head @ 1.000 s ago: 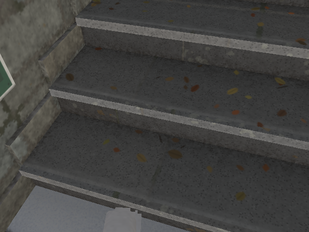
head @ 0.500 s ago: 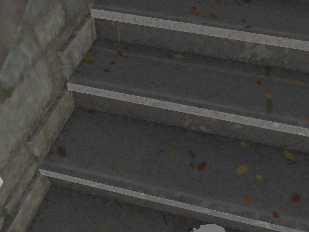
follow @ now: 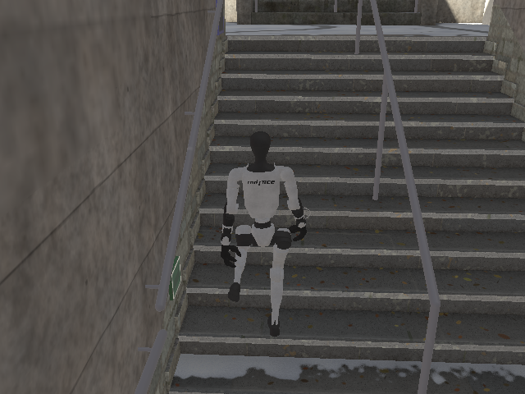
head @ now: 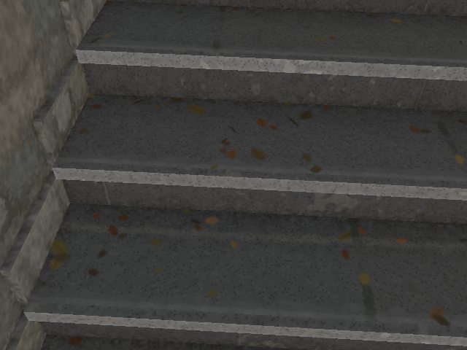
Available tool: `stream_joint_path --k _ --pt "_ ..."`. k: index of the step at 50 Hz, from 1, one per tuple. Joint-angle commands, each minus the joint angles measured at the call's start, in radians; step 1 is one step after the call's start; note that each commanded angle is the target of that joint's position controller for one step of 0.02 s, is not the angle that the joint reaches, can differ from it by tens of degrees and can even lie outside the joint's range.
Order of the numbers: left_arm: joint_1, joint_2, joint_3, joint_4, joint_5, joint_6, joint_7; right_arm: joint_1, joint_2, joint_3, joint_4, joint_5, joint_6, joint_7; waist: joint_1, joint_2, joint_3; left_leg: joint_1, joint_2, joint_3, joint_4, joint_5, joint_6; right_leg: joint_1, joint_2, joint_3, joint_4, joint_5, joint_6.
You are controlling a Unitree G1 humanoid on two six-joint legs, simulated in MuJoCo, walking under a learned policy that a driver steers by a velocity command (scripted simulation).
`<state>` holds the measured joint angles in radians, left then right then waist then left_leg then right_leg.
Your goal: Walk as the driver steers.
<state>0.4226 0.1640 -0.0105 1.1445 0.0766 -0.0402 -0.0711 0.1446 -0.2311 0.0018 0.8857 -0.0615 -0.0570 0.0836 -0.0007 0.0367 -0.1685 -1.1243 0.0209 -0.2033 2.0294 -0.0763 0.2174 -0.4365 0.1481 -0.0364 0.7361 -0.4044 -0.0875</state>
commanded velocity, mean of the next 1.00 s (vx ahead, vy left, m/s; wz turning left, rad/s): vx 0.20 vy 0.00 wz -0.37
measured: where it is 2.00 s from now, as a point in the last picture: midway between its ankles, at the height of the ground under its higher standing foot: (267, 257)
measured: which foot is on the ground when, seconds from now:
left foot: up 0.00-0.18, down 0.20-0.70, up 0.72-1.00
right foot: down 0.00-0.22, up 0.24-0.66, down 0.68-1.00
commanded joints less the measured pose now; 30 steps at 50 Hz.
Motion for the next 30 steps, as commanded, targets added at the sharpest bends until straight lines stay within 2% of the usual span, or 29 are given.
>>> stream_joint_path --k 1,2,3,4,5,6,7,8,9,10,11,12,13,14,15,16,17,18,19,20,21,22,23,24,25,26,28,29,30 --pt "-0.167 0.014 -0.019 -0.1 0.043 -0.076 0.016 -0.085 0.033 0.03 -0.118 0.052 -0.004 -0.034 -0.076 -0.093 0.095 0.046 0.009 0.206 0.028 -0.193 -0.031 -0.216 -0.141 0.148 -0.378 0.392 -0.112" --pt "-0.03 0.024 -0.016 -0.054 0.04 -0.074 0.029 -0.146 0.045 0.045 -0.144 0.061 -0.012 -0.047 -0.036 -0.127 0.104 -0.079 0.005 0.181 0.104 -0.33 -0.037 -0.103 -0.186 0.236 -0.387 0.433 -0.118" --pt "0.032 0.035 -0.01 -0.041 0.045 -0.076 0.035 -0.223 0.027 0.048 -0.179 0.052 -0.022 -0.062 0.0 -0.077 0.104 -0.193 0.006 0.147 0.032 -0.414 -0.048 0.039 -0.216 0.265 -0.359 0.457 -0.103" --pt "0.101 0.06 -0.011 -0.016 0.044 -0.08 0.028 -0.324 -0.02 0.041 -0.236 0.039 -0.02 -0.069 0.029 -0.03 0.053 -0.197 0.036 0.149 -0.209 -0.337 -0.07 0.153 -0.229 0.291 -0.332 0.513 -0.084" --pt "0.119 0.063 -0.008 -0.037 0.022 -0.09 0.028 -0.389 -0.008 0.043 -0.263 0.025 -0.02 -0.081 0.033 -0.048 0.047 -0.178 0.047 0.177 -0.356 -0.311 -0.1 0.188 -0.234 0.314 -0.333 0.569 -0.093" --pt "0.027 0.108 0.001 -0.081 -0.022 -0.089 0.011 -0.43 0.045 0.062 -0.3 0.007 0.004 -0.07 -0.005 -0.089 0.125 0.066 0.057 0.246 -0.626 -0.334 -0.11 -0.018 -0.264 0.317 -0.51 0.602 -0.136" --pt "-0.077 0.136 0.008 -0.168 -0.071 -0.106 0.002 -0.404 0.072 0.059 -0.307 0.01 0.008 -0.049 -0.047 -0.18 0.14 0.373 0.033 0.33 -0.686 -0.278 -0.155 -0.216 -0.291 0.315 -0.565 0.773 -0.155" --pt "-0.103 0.261 0.037 -0.189 -0.083 -0.101 0.002 -0.259 0.06 0.052 -0.298 0.052 0.015 -0.032 -0.1 -0.209 0.061 0.584 -0.032 0.345 -0.609 -0.13 -0.186 -0.258 -0.299 0.296 -0.49 1.182 -0.16" --pt "-0.118 0.313 0.062 -0.218 -0.091 -0.107 0.002 -0.112 -0.013 0.014 -0.243 0.068 0.018 -0.035 -0.162 -0.168 0.028 0.683 -0.074 0.335 -0.757 -0.063 -0.212 -0.147 -0.269 0.236 -0.399 1.413 -0.115" --pt "-0.151 0.292 0.077 -0.25 -0.112 -0.108 -0.005 0.071 -0.136 -0.043 -0.183 0.064 0.006 -0.063 -0.219 -0.124 -0.055 0.837 -0.124 0.313 -1.014 -0.109 -0.19 -0.054 -0.217 0.244 -0.241 1.51 -0.069" --pt "-0.136 0.115 0.056 -0.277 -0.074 -0.1 -0.012 0.31 -0.225 -0.073 -0.117 0.013 0.004 -0.103 -0.231 0.099 -0.314 1.241 0.107 -0.006 -1.083 0.466 -0.002 -0.169 -0.141 0.217 0.163 1.154 0.005" --pt "0.003 0.01 0.038 -0.281 -0.029 -0.066 -0.036 0.426 -0.257 -0.067 -0.106 -0.002 -0.001 -0.089 -0.201 0.443 -0.517 1.338 0.457 -0.729 -1.447 0.218 0.288 -0.389 0.053 0.262 0.715 0.021 0.034" --pt "-0.098 0.091 0.083 -0.269 -0.064 -0.032 -0.053 0.385 -0.245 -0.068 -0.117 -0.003 -0.031 -0.101 -0.209 0.303 -0.207 1.022 0.398 -0.815 -1.612 -0.354 0.174 -0.506 -0.035 0.333 1.024 0.153 0.012" --pt "-0.176 0.077 0.091 -0.269 -0.073 -0.038 -0.036 0.207 -0.178 -0.057 -0.117 0.033 -0.058 -0.1 -0.148 0.226 0.026 0.757 0.319 -0.599 -1.612 -0.677 0.1 -0.584 -0.094 0.285 1.068 0.208 -0.012" --pt "-0.12 0.065 0.092 -0.231 -0.061 -0.037 -0.01 0.047 -0.078 -0.037 -0.12 0.07 -0.074 -0.089 -0.044 0.093 0.043 0.615 0.3 -0.396 -1.576 -0.657 0.075 -0.506 -0.155 0.229 1.059 0.224 -0.011" --pt "-0.123 0.035 0.077 -0.24 -0.033 -0.034 0.005 -0.008 0.032 -0.011 -0.085 0.089 -0.09 -0.083 0.025 -0.022 0.057 0.553 0.275 -0.239 -1.538 -0.558 0.045 -0.463 -0.186 0.203 0.98 0.189 -0.01" --pt "-0.128 0.011 0.063 -0.233 -0.022 -0.021 0.006 -0.096 0.106 0.002 -0.079 0.094 -0.086 -0.084 0.088 -0.01 0.073 0.475 0.242 -0.162 -1.58 -0.479 0.011 -0.419 -0.208 0.189 0.965 0.104 -0.01" --pt "-0.093 -0.002 0.057 -0.237 -0.034 -0.006 0.003 -0.142 0.113 -0.002 -0.103 0.088 -0.095 -0.099 0.105 0.012 0.078 0.473 0.21 -0.074 -1.609 -0.415 -0.02 -0.408 -0.215 0.182 0.944 0.102 -0.003" --pt "-0.093 0.004 0.052 -0.229 -0.051 -0.001 -0.001 -0.163 0.103 -0.011 -0.117 0.075 -0.105 -0.118 0.096 0.034 0.058 0.491 0.193 0.005 -1.622 -0.339 -0.041 -0.415 -0.217 0.156 0.937 0.146 0.001" --pt "-0.164 0.045 0.051 -0.265 -0.064 -0.007 0.004 -0.133 0.069 -0.02 -0.118 0.044 -0.111 -0.109 0.079 -0.024 0.023 0.548 0.203 0.052 -1.631 -0.305 -0.047 -0.437 -0.251 0.143 0.843 0.2 0.036" --pt "-0.23 0.065 0.052 -0.285 -0.076 -0.021 -0.008 -0.084 0.037 -0.031 -0.106 0.028 -0.111 -0.12 0.049 -0.012 0.011 0.615 0.19 0.12 -1.659 -0.246 -0.065 -0.441 -0.271 0.131 0.791 0.227 0.05" --pt "-0.284 0.098 0.052 -0.308 -0.07 -0.039 -0.015 -0.081 -0.008 -0.047 -0.11 0.003 -0.105 -0.125 0.029 0.008 0.01 0.631 0.199 0.154 -1.668 -0.233 -0.064 -0.44 -0.285 0.133 0.762 0.252 0.059" --pt "-0.338 0.132 0.061 -0.344 -0.079 -0.04 -0.026 -0.076 -0.08 -0.067 -0.13 0.005 -0.097 -0.118 0.021 -0.007 0.043 0.642 0.213 0.219 -1.739 -0.217 -0.059 -0.391 -0.291 0.063 0.643 0.159 0.08" --pt "-0.361 0.139 0.062 -0.363 -0.071 -0.038 -0.021 -0.073 -0.109 -0.074 -0.132 0.006 -0.095 -0.121 0.021 -0.013 0.045 0.655 0.219 0.251 -1.754 -0.253 -0.079 -0.328 -0.318 0.061 0.545 0.155 0.09" --pt "-0.337 0.143 0.069 -0.352 -0.063 -0.034 -0.027 -0.1 -0.129 -0.08 -0.167 0.019 -0.102 -0.119 0.029 0.009 0.064 0.597 0.193 0.32 -1.776 -0.239 -0.098 -0.19 -0.32 0.02 0.461 0.17 0.091" --pt "-0.326 0.142 0.074 -0.361 -0.064 -0.034 -0.02 -0.096 -0.144 -0.09 -0.177 0.025 -0.118 -0.123 0.04 0.044 0.098 0.602 0.223 0.326 -1.787 -0.224 -0.109 -0.103 -0.315 0.025 0.432 0.151 0.101" --pt "-0.346 0.147 0.078 -0.408 -0.048 -0.023 -0.011 -0.089 -0.148 -0.097 -0.21 0.02 -0.146 -0.125 0.011 0.031 0.126 0.696 0.271 0.311 -1.766 -0.259 -0.088 -0.082 -0.31 0.028 0.355 0.134 0.092" --pt "-0.349 0.156 0.084 -0.426 -0.048 -0.018 0.002 -0.053 -0.149 -0.099 -0.207 0.023 -0.143 -0.122 -0.005 0.002 0.14 0.753 0.304 0.278 -1.77 -0.329 -0.071 -0.088 -0.297 0.024 0.299 0.108 0.08" --pt "-0.364 0.147 0.087 -0.435 -0.056 -0.025 0.005 -0.015 -0.142 -0.097 -0.202 0.011 -0.134 -0.103 -0.024 -0.006 0.163 0.798 0.335 0.245 -1.785 -0.385 -0.049 -0.093 -0.297 0.04 0.244 0.08 0.053"
Velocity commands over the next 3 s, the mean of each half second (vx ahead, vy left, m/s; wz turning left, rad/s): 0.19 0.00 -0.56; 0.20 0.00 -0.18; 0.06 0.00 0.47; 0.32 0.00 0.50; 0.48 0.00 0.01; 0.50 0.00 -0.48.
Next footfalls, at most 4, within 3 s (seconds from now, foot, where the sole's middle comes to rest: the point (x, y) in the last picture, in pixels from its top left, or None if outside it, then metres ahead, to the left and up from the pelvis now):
0.20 left None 0.34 0.15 -0.59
0.68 right None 0.25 -0.11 -0.59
1.18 left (233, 281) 0.61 0.03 -0.43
1.68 right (322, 289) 0.59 -0.18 -0.43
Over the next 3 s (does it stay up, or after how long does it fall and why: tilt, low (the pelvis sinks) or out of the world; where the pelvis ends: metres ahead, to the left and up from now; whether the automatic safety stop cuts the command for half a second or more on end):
stays up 1.32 -0.03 0.66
